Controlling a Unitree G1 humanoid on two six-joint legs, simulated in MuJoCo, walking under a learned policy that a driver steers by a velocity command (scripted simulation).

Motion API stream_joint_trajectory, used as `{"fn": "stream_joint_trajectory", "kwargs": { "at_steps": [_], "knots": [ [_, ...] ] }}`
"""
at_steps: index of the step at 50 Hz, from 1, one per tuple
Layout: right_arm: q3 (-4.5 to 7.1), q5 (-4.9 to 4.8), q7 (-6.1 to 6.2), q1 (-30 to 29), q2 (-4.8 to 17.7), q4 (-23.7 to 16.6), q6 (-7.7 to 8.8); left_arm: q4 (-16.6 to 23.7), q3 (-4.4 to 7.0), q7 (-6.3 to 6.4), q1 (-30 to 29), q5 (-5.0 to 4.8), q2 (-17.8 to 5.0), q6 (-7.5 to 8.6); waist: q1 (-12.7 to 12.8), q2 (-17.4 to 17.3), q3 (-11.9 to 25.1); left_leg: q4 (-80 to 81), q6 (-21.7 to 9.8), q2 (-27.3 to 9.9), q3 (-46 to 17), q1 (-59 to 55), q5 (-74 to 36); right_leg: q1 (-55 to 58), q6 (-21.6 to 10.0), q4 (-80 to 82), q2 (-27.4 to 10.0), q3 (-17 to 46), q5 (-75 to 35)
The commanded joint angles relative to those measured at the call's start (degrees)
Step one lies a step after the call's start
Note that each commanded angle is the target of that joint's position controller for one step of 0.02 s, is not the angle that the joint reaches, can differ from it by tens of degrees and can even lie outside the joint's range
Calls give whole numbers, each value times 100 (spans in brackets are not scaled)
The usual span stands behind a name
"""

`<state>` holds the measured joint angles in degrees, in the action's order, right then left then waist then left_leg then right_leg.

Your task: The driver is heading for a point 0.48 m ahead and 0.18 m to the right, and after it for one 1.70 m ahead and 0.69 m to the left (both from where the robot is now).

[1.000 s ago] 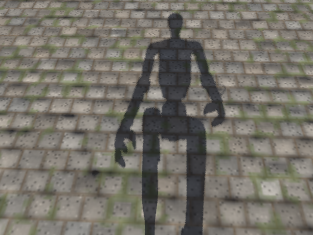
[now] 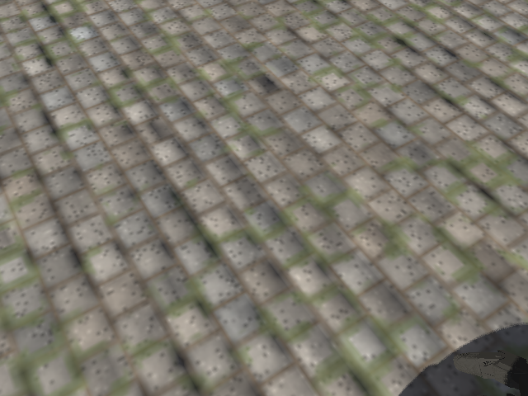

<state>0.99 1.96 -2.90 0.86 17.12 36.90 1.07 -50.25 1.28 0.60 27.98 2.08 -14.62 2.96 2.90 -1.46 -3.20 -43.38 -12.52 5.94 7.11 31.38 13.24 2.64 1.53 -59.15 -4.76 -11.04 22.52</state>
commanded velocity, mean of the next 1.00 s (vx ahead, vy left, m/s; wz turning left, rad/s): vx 0.54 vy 0.00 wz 0.33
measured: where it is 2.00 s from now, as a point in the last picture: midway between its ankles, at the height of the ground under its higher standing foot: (313, 286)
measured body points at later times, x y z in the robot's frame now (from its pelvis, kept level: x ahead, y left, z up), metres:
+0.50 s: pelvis +0.45 -0.06 +0.02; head +0.49 -0.05 +0.47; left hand +0.61 +0.19 -0.10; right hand +0.46 -0.33 -0.11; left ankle +0.25 +0.07 -0.55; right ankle +0.55 -0.12 -0.69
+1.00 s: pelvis +0.68 -0.04 +0.03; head +0.73 +0.00 +0.48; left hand +0.84 +0.26 -0.06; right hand +0.86 -0.30 -0.06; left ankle +0.75 +0.05 -0.69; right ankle +0.65 -0.19 -0.60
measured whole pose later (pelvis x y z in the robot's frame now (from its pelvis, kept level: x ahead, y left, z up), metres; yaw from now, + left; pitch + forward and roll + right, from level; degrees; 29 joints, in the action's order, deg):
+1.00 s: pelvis +0.68 -0.04 +0.03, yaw +18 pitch +2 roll -1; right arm 5.6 -1.2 -0.2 15.1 17.4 37.8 0.4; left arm -40.1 2.5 0.7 -3.0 0.3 -15.6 0.8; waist -3.5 1.4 -5.7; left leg -30.1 -5.7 5.7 -2.0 24.6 6.8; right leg -27.2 1.3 -71.2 3.8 3.8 28.3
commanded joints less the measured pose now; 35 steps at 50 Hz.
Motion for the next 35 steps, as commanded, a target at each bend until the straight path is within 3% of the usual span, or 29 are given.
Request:
{"fn": "stream_joint_trajectory", "kwargs": {
  "at_steps": [1, 2, 3, 4, 5, 6, 9, 11, 14, 16, 17, 18, 19, 20, 21, 22, 23, 24, 25, 26, 27, 30, 32, 35],
  "knots": [
    [595, 21, 304, 2224, 1489, 290, -109, 1308, 160, -19, -972, -126, -1105, 285, -1074, -41, 1803, 2656, -1146, -2218, -4908, -5486, 735, -5128, -190, -3331, 190, 1326, -149],
    [541, -7, 353, 1990, 1250, 437, -36, 1266, 123, -23, -1006, -158, -1014, 311, -745, 271, 804, 2868, -969, -2123, -4337, -4414, 548, -5088, -214, -2785, -63, 1276, -424],
    [474, 5, 364, 1769, 1018, 502, 81, 1144, 82, -24, -1033, -86, -896, 259, -465, 677, 433, 2913, -773, -1927, -3791, -3519, 146, -4691, -213, -2355, -268, 1303, -430],
    [394, 23, 390, 1580, 834, 479, 199, 1000, 49, -59, -791, -23, -797, 143, -212, 805, 311, 2975, -672, -1796, -3276, -2814, -292, -4192, -193, -2072, -375, 1372, -406],
    [301, -20, 382, 1583, 596, 569, 312, 863, 34, -113, -631, 20, -680, 7, -50, 809, 193, 3127, -543, -1639, -2808, -2284, -624, -3829, -161, -1772, -478, 1429, -371],
    [278, -54, 360, 1633, 556, 663, 401, 846, 18, -183, -612, 2, -560, -81, 29, 626, 123, 3336, -467, -1582, -2480, -1997, -472, -3748, -130, -1414, -523, 1471, -344],
    [281, -74, 227, 1915, 538, 877, 590, 1136, -9, -273, -1700, -138, -425, -123, -269, 303, -527, 3836, 17, -1171, -1289, -1747, -1436, -4191, -275, -124, -410, 1365, -1429],
    [242, -111, 179, 1877, 475, 895, 674, 1205, -42, -339, -2017, -192, -330, -62, -325, 171, -487, 3932, 388, -873, -510, -1755, -2390, -3790, -441, 945, -204, 1024, -2516],
    [194, -169, 229, 2216, 530, 1059, 791, 1242, -73, -434, -2453, -229, -265, 1, -502, 162, -412, 4246, 728, -1093, -94, -2446, -3895, -3344, -741, 1935, 129, 517, -3666],
    [213, -123, 349, 2268, 723, 1093, 763, 1115, -26, -447, -2315, -181, -449, 12, -387, -76, -99, 3723, 985, -1203, 198, -3417, -6052, -3172, -878, 2225, 575, 189, -3493],
    [219, -112, 436, 2408, 827, 1179, 696, 1071, -12, -428, -2185, -81, -532, 13, -292, -222, 36, 3206, 1024, -1328, 136, -3677, -7144, -2880, -925, 2361, 831, 120, -3063],
    [233, -84, 522, 2437, 934, 1253, 605, 924, 34, -388, -1652, 9, -659, 15, 9, -350, 282, 2359, 1027, -1456, 52, -3730, -7835, -2250, -961, 2491, 1099, 133, -2650],
    [246, -17, 572, 2311, 1034, 1280, 512, 593, 122, -322, -638, 44, -862, 23, 495, -382, 698, 1088, 1041, -1504, -55, -3597, -7830, -1283, -1029, 2613, 1179, 378, -2489],
    [257, -70, 585, 1915, 1104, 1235, 452, 270, 196, -226, 434, 94, -998, 51, 1147, -355, 927, -651, 1022, -1327, -16, -3056, -6930, -269, -1249, 3295, 759, 835, -2972],
    [124, -88, 498, 2186, 436, 1111, 465, 136, 316, -120, 688, 157, -1487, 36, 776, 924, 1455, -3273, 967, -371, -114, -1589, -419, 1237, -1540, 2408, -657, 1862, -5163],
    [15, -589, 519, 3393, 21, 1141, 496, 303, 373, -162, 594, 190, -1694, 118, 251, 1491, 3139, -5509, 1045, 348, -1580, 137, 2349, 3108, -2662, 2196, -2391, 4552, -7058],
    [154, -560, 325, 2622, 895, 1274, 534, 754, 259, -165, -102, -74, -916, 166, 762, 314, 3153, -4968, 919, -101, -2348, 105, 1916, 2349, -2387, 3024, -1834, 4023, -5362],
    [242, -720, 298, 1965, 911, 882, 489, 807, 223, -162, -778, -140, -883, 255, 404, 289, 1741, -4300, 961, -477, -1993, 379, 1516, 1156, -2093, 3486, -1684, 3266, -4449],
    [234, -633, 337, 1642, 757, 853, 394, 774, 184, -164, -1307, -193, -732, 318, 82, -248, 808, -3845, 1101, -770, -1628, 295, 1232, -106, -1839, 3953, -1478, 2732, -4334],
    [287, -509, 373, 1653, 679, 881, 256, 747, 148, -156, -1474, -155, -613, 379, -118, -144, 416, -3543, 1178, -912, -1484, -131, 1023, -952, -1666, 4178, -1312, 2240, -4536],
    [295, -481, 378, 1952, 519, 932, 111, 717, 141, -162, -1577, -84, -566, 405, -331, 98, 265, -3373, 1269, -1031, -1445, -635, 875, -1563, -1516, 4420, -1121, 1771, -4635],
    [285, -430, 459, 2089, 198, 803, -139, 757, 189, -138, -2174, -88, -662, 418, -626, 493, 108, -2471, 1492, -1170, -1100, -584, 477, -2181, -1345, 4632, -790, 690, -5216],
    [259, -386, 451, 1765, 135, 564, -133, 801, 248, -13, -2372, -104, -794, 330, -607, 582, 240, -1433, 1544, -1242, -868, -416, -255, -1941, -1284, 4598, -591, 183, -5155],
    [265, -335, 297, 1377, 131, 386, -74, 858, 294, 164, -2359, -196, -876, 112, -333, 508, 627, -298, 1476, -1160, -556, -341, -1360, -1056, -1214, 4273, -610, -154, -5021]
  ]
}}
